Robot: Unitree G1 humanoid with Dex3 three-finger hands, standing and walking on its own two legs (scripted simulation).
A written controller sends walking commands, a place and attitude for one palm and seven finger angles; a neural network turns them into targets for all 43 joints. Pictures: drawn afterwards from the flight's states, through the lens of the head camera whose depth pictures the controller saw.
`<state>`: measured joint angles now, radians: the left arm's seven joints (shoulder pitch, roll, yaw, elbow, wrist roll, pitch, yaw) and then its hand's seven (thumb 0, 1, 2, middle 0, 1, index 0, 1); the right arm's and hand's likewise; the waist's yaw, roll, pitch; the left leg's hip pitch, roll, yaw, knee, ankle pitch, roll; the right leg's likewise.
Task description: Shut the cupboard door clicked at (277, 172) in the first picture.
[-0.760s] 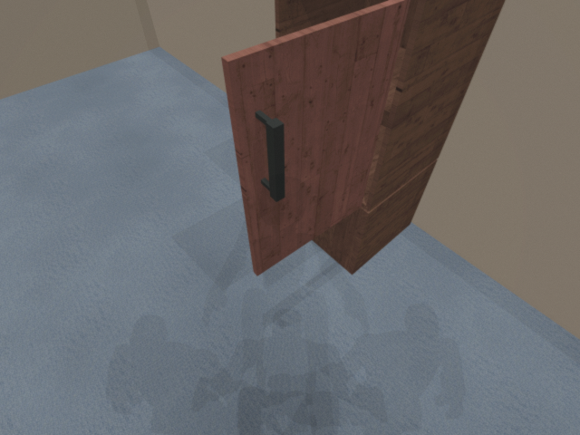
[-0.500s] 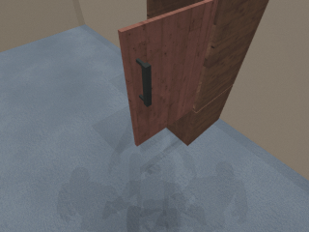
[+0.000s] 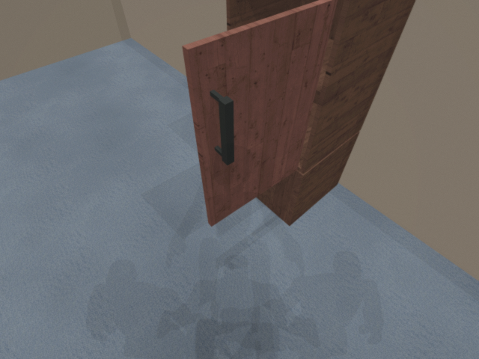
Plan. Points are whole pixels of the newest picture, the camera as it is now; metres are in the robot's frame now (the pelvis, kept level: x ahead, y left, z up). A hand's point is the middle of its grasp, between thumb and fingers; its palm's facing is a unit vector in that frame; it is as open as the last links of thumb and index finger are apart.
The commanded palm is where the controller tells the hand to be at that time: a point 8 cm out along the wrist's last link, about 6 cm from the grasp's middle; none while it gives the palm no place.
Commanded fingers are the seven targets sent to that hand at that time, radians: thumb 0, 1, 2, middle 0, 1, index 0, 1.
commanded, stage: look at it before walking up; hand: left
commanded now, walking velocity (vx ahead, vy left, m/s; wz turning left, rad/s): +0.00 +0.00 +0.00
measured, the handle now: (221, 129) +0.56 +0.07 +0.05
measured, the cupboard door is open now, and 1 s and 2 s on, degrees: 87 87 87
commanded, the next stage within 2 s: walk to a spot facing it in 0.08 s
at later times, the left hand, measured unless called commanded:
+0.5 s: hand out of the picture +0.06 +0.21 -0.18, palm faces -0.12 -0.96 -0.26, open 7.4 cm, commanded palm none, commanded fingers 0.00 0.90 0.90 -0.20 -0.30 -0.20 -0.30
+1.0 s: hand out of the picture +0.07 +0.19 -0.19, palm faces -0.32 -0.92 -0.24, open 7.4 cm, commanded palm none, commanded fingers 0.00 0.90 0.90 -0.20 -0.30 -0.20 -0.30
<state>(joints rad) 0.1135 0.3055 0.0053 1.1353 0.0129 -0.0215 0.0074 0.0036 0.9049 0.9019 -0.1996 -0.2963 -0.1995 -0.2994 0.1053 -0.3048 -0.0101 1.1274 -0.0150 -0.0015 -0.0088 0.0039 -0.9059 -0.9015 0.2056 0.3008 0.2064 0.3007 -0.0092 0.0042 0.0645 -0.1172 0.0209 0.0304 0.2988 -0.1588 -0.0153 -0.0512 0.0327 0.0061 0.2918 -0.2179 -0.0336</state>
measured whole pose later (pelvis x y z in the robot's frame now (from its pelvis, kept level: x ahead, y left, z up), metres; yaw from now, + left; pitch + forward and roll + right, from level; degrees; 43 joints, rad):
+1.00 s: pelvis -0.03 +0.01 -0.01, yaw -24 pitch +2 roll +1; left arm 0.24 0.22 0.08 0.96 0.03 0.05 0.01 0.00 0.90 0.90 -0.20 -0.30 -0.20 -0.30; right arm 0.04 -0.20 -0.05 0.89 0.01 0.02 -0.04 0.00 -0.91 -0.90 0.20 0.30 0.20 0.30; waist 0.04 -0.04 0.09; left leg -0.29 0.01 -0.02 0.57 -0.35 -0.04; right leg -0.33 0.12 0.23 0.52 -0.21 -0.02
